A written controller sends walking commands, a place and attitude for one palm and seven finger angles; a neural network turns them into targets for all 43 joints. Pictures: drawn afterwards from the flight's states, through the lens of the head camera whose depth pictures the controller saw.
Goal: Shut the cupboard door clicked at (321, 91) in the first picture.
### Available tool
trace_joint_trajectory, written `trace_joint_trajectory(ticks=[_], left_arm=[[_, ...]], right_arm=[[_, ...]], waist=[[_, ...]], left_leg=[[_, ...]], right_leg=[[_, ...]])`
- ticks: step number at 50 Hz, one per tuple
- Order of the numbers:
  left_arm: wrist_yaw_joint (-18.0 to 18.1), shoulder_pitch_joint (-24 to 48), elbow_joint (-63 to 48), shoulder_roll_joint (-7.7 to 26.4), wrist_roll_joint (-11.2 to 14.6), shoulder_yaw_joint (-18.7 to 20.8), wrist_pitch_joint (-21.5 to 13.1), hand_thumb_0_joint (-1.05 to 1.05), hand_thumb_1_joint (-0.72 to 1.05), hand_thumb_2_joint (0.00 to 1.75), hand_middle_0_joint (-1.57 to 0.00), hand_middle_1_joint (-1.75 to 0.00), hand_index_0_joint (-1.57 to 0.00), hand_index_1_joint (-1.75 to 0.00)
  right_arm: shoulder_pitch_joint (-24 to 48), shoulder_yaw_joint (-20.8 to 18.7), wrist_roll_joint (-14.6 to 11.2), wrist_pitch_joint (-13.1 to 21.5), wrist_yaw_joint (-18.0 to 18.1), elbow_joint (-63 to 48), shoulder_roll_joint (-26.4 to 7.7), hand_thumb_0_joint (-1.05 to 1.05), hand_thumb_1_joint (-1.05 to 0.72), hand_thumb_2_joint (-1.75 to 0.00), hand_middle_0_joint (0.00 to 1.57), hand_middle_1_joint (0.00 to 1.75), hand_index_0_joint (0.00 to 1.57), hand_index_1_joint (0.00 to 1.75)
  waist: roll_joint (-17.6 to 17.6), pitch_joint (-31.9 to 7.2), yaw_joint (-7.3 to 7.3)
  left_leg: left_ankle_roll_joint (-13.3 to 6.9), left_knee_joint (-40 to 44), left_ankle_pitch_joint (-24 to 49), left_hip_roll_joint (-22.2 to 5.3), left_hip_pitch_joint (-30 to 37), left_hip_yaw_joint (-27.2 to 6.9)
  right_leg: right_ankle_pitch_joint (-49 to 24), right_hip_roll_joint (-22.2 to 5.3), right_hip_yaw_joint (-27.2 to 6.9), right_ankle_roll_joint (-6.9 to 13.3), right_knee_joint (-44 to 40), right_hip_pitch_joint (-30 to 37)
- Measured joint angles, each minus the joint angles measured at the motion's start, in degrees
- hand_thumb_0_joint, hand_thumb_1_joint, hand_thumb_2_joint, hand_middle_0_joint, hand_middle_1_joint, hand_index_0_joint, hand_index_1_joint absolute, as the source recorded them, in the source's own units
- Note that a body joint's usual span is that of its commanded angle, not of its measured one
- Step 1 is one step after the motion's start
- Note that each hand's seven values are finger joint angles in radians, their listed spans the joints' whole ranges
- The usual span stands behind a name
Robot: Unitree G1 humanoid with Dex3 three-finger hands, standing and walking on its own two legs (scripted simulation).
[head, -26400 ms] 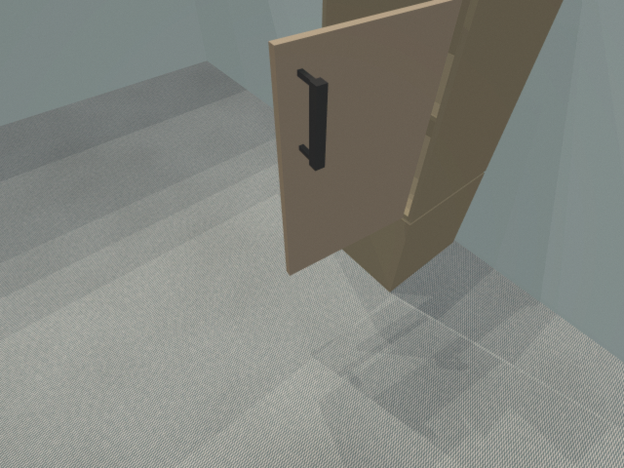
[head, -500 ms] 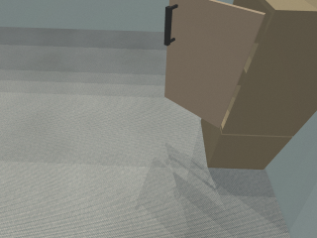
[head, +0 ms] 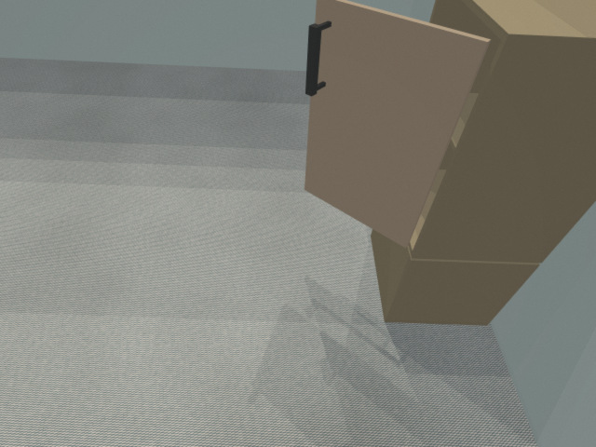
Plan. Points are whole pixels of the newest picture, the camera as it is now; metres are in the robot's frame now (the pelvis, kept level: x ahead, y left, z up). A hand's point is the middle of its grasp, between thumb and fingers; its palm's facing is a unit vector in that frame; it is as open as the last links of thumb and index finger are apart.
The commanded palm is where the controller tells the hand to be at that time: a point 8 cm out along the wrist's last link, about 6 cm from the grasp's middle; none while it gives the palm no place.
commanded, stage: look to check the result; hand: left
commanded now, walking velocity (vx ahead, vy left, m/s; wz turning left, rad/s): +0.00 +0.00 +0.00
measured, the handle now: (318, 59) +0.94 +0.00 +0.12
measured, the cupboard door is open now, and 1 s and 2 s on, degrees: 51 51 51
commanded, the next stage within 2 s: walk to a spot facing it in 0.62 s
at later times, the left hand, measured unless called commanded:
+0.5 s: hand out of the picture -0.02 +0.17 -0.18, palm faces +0.03 -0.98 -0.18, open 7.4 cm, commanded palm none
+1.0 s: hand out of the picture +0.01 +0.19 -0.19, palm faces +0.11 -0.97 -0.21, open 7.4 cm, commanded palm none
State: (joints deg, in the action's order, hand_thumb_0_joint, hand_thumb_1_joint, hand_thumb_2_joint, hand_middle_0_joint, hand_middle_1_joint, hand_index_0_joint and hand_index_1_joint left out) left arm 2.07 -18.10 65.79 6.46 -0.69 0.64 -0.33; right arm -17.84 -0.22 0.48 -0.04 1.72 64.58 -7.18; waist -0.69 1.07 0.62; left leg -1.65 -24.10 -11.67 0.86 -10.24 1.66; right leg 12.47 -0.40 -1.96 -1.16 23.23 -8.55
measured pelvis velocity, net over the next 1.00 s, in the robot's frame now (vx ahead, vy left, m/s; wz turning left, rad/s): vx -0.01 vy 0.00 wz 0.08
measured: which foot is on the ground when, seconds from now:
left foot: down 0.00-1.00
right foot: down 0.00-1.00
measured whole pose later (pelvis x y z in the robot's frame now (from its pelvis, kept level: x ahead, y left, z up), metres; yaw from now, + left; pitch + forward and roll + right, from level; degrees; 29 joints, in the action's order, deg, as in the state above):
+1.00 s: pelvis -0.01 +0.00 -0.01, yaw +5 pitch -1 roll -1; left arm 1.9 -13.3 60.6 10.3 -1.1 3.1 0.6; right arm -15.0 -2.1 0.7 -2.0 0.4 60.9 -10.2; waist 0.0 3.7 1.2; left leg -1.6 -32.7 -14.0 1.9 -17.3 -2.4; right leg 15.3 -1.3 2.4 -1.2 29.2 -12.7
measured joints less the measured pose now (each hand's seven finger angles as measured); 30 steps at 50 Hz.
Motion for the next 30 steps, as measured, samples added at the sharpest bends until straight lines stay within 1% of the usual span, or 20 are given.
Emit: trace_joint_trajectory(ticks=[15,30], left_arm=[[0.28,-0.50,0.06,1.30,-0.05,0.41,-0.08,0.00,0.91,0.90,-0.20,-0.30,-0.19,-0.29],[-0.10,0.97,-0.56,2.29,-0.21,0.58,-0.26,0.00,0.91,0.90,-0.20,-0.30,-0.20,-0.29]], right_arm=[[-1.06,-0.35,-0.03,-0.02,-0.04,0.24,0.01,0.00,-0.91,-0.90,0.20,0.30,0.20,0.30],[0.45,-0.83,0.03,0.07,-0.24,-0.54,-1.79,0.00,-0.90,-0.90,0.20,0.30,0.20,0.30]], waist=[[0.33,0.50,0.17],[0.24,1.03,0.14]], left_leg=[[-0.13,-0.04,0.36,0.08,-0.35,0.20],[-0.06,0.15,0.78,-0.02,-0.73,0.13]], right_leg=[[-0.29,-0.09,-0.20,-0.11,0.29,-0.52],[-0.73,0.02,-0.14,-0.01,0.04,-0.86]])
